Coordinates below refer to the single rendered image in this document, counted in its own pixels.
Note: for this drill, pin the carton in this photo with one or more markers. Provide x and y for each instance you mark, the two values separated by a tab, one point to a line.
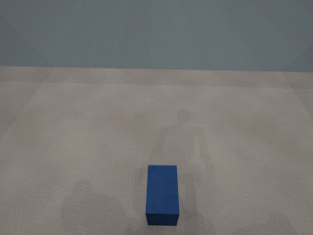
162	199

